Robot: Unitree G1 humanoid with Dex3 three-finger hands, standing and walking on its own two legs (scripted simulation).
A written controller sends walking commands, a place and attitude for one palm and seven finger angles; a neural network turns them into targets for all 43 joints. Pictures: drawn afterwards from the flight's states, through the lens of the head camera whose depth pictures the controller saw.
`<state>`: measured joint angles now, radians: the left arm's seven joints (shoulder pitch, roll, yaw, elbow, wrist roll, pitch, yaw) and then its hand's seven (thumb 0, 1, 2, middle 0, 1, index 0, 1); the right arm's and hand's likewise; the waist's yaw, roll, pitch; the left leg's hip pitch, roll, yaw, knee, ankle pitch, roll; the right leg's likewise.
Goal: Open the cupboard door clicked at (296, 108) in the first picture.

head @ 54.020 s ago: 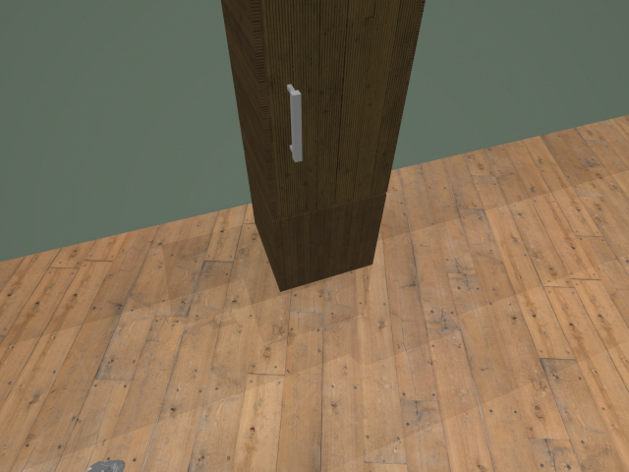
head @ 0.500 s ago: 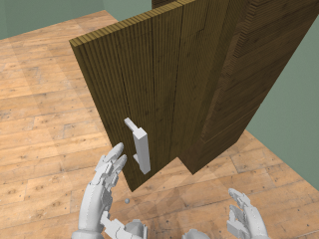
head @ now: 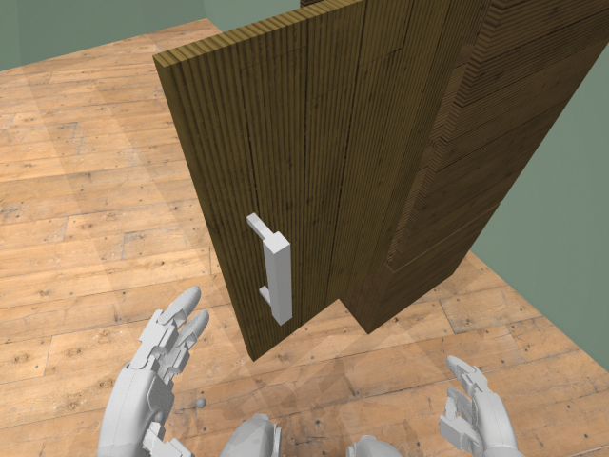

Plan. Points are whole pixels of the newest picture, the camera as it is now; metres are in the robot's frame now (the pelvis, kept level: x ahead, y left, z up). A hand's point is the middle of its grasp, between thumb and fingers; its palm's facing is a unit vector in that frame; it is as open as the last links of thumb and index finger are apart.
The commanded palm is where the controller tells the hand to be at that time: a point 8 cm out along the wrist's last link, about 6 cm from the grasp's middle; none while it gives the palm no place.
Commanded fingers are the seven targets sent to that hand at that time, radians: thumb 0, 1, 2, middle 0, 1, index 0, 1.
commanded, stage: draw the hand back to the body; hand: left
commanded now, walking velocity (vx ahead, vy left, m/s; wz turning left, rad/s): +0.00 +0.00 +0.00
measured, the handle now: (270, 274) +0.32 +0.07 +0.08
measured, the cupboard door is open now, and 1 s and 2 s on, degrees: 94 94 94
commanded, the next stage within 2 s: step back with the hand held close in 1.68 s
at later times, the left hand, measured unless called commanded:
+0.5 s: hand (146, 391) +0.17 +0.16 +0.13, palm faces -0.05 -1.00 -0.06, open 16.3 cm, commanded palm +0.14 +0.22 +0.14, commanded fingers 0.00 -0.47 0.31 -0.15 -0.30 -0.15 -0.30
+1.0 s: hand (33, 320) +0.20 +0.23 +0.19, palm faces +0.31 -0.87 -0.38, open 12.7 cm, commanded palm +0.16 +0.28 +0.23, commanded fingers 0.00 0.41 0.69 -0.18 -0.30 -0.18 -0.30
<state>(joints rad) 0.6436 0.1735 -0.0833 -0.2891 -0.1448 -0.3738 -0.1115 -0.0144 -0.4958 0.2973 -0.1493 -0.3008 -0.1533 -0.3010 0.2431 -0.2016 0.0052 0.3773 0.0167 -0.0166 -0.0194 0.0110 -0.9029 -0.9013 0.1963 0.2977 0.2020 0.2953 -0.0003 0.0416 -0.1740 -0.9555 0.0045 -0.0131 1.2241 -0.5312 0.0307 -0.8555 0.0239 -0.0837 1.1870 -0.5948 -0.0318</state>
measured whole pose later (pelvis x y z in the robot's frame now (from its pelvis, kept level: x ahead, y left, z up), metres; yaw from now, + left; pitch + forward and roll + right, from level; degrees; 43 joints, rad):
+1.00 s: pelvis +0.03 +0.01 +0.08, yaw +0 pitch +1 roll -1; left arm 0.63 0.33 0.17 -0.47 -0.06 -0.01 0.14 -0.01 0.08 0.54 -0.18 -0.30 -0.18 -0.30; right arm 0.26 -0.22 0.06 0.52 0.03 -0.06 -0.12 0.01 -0.90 -0.90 0.20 0.30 0.20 0.30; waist 0.04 0.05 -0.08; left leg -0.34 -0.02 0.02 0.67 -0.35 0.04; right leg -0.25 0.01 -0.04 0.61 -0.38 -0.01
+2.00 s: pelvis +0.02 +0.00 +0.10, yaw -2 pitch -1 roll -1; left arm 0.50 0.37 0.38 -0.40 -0.06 -0.12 0.11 0.01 0.89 0.90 -0.21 -0.30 -0.21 -0.30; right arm 0.16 -0.24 0.01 0.59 0.01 -0.02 -0.07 0.01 -0.90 -0.90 0.20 0.30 0.20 0.30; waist 0.02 0.06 0.00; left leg -0.20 0.01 0.05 0.43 -0.22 0.03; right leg -0.11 0.04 -0.01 0.36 -0.23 -0.02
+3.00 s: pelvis -0.11 +0.04 +0.10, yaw +0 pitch +2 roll -5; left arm 0.54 0.46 0.48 -0.57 -0.03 -0.21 0.16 0.01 0.89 0.90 -0.21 -0.30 -0.22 -0.30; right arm 0.16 -0.17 -0.02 0.62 -0.02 -0.10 -0.05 0.01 -0.90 -0.90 0.20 0.30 0.20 0.30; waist 0.00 -0.01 0.03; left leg -0.44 0.02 0.02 0.50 -0.10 0.08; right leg -0.39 0.12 0.04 1.02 -0.44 0.02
